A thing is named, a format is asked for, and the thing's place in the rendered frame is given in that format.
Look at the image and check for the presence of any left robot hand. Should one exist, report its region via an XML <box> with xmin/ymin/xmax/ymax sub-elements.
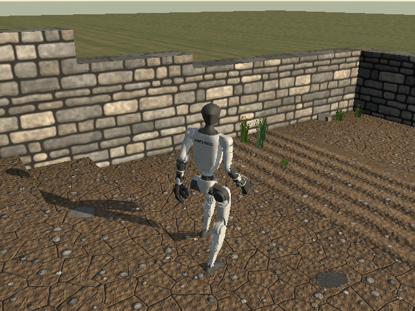
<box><xmin>173</xmin><ymin>184</ymin><xmax>189</xmax><ymax>203</ymax></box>

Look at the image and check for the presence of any robot left upper arm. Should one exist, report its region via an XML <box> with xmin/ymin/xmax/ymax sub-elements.
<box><xmin>178</xmin><ymin>128</ymin><xmax>199</xmax><ymax>163</ymax></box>

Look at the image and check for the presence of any right robot hand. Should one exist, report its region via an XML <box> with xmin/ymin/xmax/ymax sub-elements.
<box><xmin>236</xmin><ymin>180</ymin><xmax>251</xmax><ymax>194</ymax></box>

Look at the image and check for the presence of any robot right forearm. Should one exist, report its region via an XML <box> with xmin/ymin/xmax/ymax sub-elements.
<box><xmin>228</xmin><ymin>164</ymin><xmax>246</xmax><ymax>187</ymax></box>

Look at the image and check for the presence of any robot left thigh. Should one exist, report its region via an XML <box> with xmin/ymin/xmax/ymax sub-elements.
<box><xmin>190</xmin><ymin>175</ymin><xmax>215</xmax><ymax>203</ymax></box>

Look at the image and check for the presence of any robot head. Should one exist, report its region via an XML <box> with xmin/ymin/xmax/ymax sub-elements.
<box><xmin>198</xmin><ymin>103</ymin><xmax>221</xmax><ymax>135</ymax></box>

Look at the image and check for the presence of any robot left forearm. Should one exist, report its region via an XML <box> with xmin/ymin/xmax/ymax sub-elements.
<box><xmin>175</xmin><ymin>159</ymin><xmax>186</xmax><ymax>185</ymax></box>

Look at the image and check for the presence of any robot right upper arm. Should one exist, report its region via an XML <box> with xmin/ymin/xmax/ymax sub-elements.
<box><xmin>219</xmin><ymin>134</ymin><xmax>233</xmax><ymax>172</ymax></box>

